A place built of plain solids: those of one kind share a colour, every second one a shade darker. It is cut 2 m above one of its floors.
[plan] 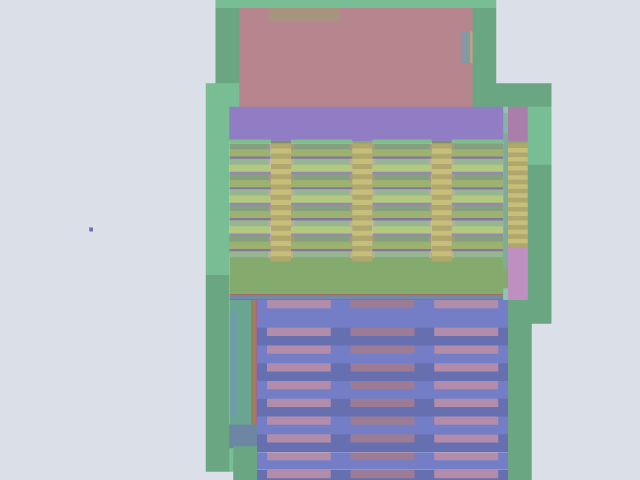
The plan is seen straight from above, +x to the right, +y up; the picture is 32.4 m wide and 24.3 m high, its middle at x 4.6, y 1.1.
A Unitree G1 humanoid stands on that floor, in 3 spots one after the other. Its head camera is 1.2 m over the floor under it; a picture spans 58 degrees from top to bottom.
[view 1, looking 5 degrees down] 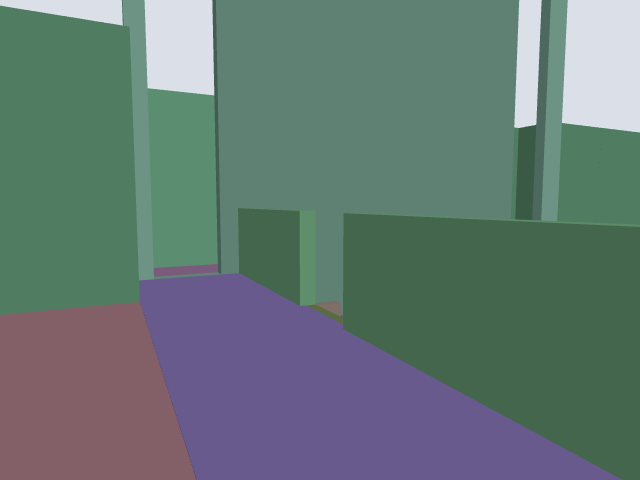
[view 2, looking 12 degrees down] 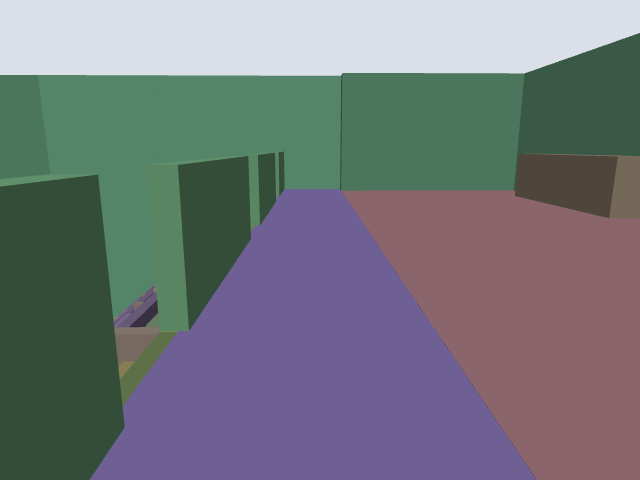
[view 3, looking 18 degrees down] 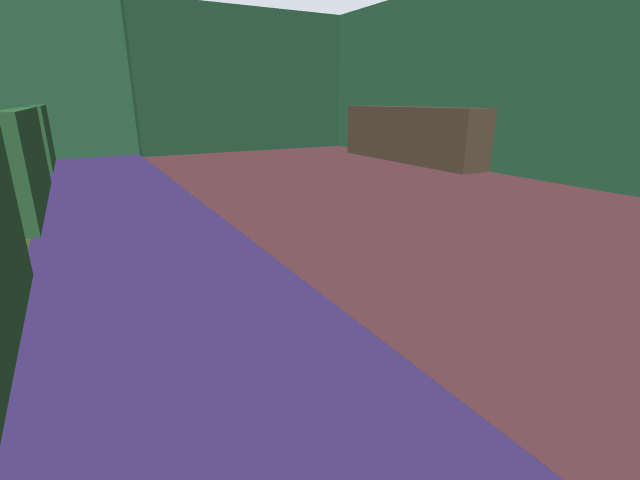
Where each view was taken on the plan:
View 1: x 6.74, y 8.14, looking -26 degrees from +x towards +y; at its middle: wall_she_plaster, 7.96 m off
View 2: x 12.97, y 7.02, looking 179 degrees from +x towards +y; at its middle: floor_rear_lino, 5.77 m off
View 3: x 10.76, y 6.59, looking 151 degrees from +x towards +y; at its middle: floor_bay_lino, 3.89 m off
